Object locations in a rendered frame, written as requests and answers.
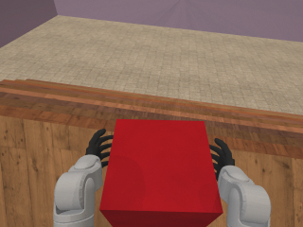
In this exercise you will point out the carton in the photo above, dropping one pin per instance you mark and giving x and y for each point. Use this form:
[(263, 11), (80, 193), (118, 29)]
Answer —
[(160, 173)]

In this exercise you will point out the left robot hand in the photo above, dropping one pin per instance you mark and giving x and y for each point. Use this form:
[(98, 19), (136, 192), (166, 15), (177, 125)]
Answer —
[(95, 147)]

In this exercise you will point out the right robot hand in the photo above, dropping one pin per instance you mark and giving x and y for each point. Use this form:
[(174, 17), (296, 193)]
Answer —
[(224, 158)]

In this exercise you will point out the left robot forearm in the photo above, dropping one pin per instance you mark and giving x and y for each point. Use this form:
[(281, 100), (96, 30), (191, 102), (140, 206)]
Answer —
[(74, 193)]

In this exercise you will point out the right robot forearm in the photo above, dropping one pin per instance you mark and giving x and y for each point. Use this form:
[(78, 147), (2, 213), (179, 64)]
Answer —
[(248, 204)]

